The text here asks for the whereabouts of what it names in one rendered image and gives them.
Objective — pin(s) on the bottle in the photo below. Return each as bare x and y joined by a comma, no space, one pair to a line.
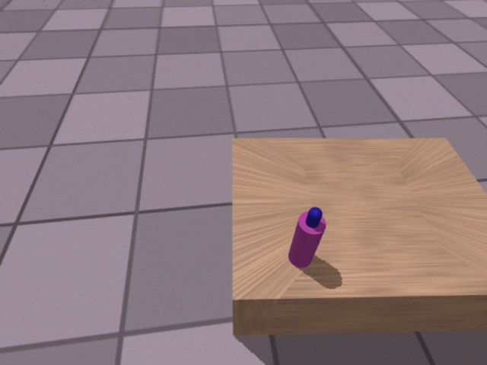
307,236

